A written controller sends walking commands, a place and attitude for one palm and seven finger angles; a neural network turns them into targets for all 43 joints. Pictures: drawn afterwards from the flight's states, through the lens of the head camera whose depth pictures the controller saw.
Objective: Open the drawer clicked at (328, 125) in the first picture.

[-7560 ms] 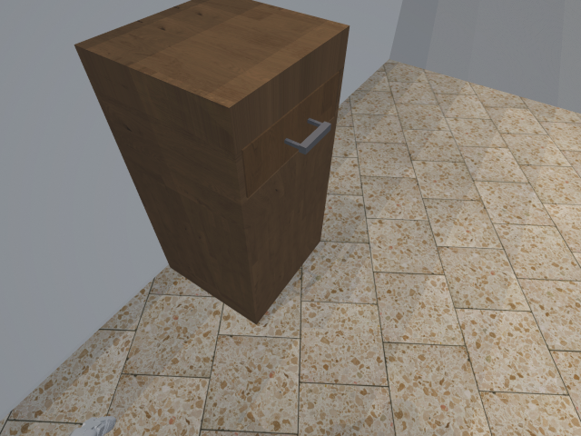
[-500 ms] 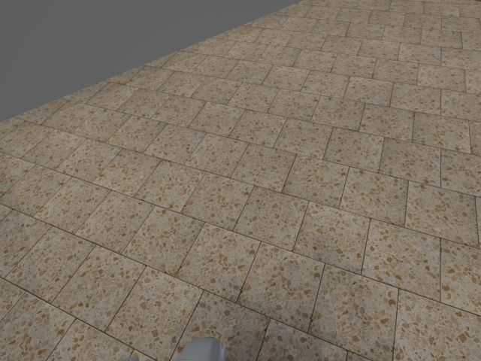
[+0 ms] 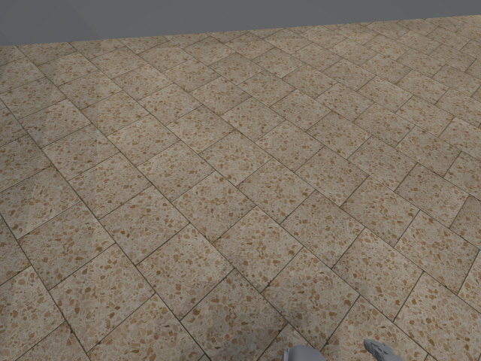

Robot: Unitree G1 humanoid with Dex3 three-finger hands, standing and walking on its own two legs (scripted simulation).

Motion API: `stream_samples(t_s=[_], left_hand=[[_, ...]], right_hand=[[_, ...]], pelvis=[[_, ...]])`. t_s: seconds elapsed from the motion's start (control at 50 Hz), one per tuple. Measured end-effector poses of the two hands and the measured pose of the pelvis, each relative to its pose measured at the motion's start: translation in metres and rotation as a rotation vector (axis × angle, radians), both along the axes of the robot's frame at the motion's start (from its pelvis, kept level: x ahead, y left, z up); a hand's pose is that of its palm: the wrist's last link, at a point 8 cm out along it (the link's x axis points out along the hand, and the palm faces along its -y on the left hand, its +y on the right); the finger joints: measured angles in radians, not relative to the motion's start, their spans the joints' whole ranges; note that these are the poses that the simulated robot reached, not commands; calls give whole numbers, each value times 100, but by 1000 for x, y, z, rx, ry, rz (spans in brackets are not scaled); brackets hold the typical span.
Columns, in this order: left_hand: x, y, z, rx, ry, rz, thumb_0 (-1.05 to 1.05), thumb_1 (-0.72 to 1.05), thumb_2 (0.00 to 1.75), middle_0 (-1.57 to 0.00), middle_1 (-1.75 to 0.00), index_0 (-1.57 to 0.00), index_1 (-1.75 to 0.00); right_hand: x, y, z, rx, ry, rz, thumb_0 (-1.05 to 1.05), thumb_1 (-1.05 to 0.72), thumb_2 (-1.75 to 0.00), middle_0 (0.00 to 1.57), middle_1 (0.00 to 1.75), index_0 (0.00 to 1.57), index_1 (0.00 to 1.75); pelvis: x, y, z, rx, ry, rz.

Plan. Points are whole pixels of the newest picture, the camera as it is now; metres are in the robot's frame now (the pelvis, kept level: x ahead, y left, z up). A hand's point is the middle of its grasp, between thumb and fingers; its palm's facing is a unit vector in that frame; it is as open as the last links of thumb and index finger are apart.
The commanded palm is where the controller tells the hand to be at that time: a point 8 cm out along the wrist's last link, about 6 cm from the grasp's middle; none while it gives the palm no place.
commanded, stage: walk to a spot facing it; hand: left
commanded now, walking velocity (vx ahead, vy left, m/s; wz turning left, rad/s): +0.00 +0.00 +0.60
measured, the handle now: out of the picture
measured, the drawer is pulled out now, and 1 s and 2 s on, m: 0.00 0.00 0.00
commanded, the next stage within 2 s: none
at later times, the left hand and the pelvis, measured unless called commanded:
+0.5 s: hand out of the picture +0.05 +0.17 -0.14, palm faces +0.28 -0.92 -0.29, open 7.4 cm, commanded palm none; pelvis +0.01 -0.05 +0.00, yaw +19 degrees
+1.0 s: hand out of the picture -0.01 +0.27 -0.16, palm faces +0.60 -0.77 -0.22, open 7.4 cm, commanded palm none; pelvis +0.08 +0.07 +0.01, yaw +36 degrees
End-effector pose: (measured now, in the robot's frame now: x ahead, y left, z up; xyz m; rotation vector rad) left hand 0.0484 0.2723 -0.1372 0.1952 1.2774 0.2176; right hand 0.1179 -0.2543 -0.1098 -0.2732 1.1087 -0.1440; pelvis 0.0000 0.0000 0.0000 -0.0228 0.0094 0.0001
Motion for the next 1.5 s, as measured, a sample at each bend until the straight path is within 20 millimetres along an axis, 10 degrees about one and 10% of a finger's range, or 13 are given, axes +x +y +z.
stream_samples(t_s=[0.3,0.56,0.76,0.82,0.96,1.24,1.34,1.5], left_hand=[[53,-44,28,59,-254,33,1,91,90,-20,-30,-20,-30],[-50,-64,25,35,-107,271,1,91,90,-20,-30,-20,-30],[-171,-36,-13,-37,101,544,1,91,90,-20,-30,-20,-30],[-181,-21,-15,-51,160,582,1,91,90,-20,-30,-20,-30],[-115,23,4,-35,3,599,1,92,90,-19,-29,-19,-30],[95,89,5,49,-270,534,1,91,90,-20,-30,-20,-30],[100,76,9,48,-243,634,0,91,90,-20,-30,-20,-30],[55,48,8,-16,-38,813,0,94,90,-20,-30,-20,-30]], right_hand=[[-13,-32,-40,68,122,46,1,-90,-90,20,30,20,30],[26,-24,-32,50,207,240,1,-91,-90,20,30,19,30],[129,85,-15,9,30,518,1,-91,-90,20,30,19,30],[145,113,-7,6,-36,552,1,-91,-90,20,30,19,30],[141,144,-4,4,66,576,0,-90,-90,20,30,20,30],[167,144,-61,12,384,497,1,-90,-90,20,30,20,30],[235,168,-58,6,357,570,1,-91,-90,20,30,20,30],[351,259,-27,50,158,697,1,-91,-90,19,30,19,30]], pelvis=[[7,-40,-10,27,12,181],[12,-44,2,54,-4,378],[24,10,-15,29,15,517],[31,27,-13,24,8,537],[64,60,5,11,3,612],[192,101,-24,53,-12,712],[225,112,-16,51,-42,767],[268,147,3,29,-29,830]])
